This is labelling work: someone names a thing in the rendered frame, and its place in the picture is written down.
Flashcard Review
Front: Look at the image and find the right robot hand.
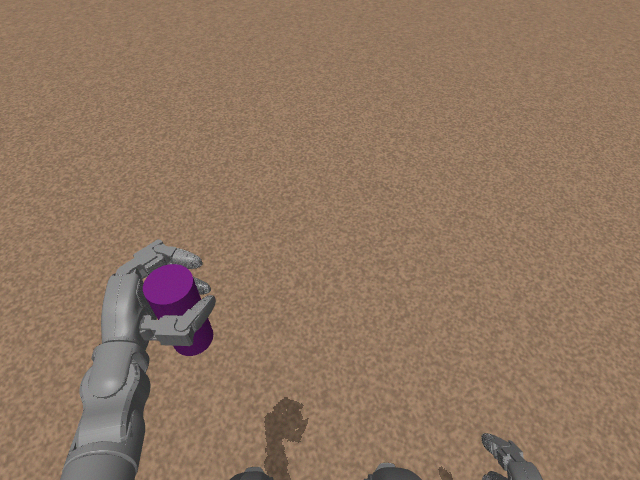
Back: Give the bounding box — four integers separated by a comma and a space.
481, 433, 543, 480

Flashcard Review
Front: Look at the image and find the left robot hand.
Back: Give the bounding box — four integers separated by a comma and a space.
101, 240, 216, 350

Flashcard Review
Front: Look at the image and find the left robot arm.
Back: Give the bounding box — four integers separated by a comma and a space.
60, 340, 150, 480

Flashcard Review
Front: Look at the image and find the can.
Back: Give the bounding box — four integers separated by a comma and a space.
143, 264, 213, 356

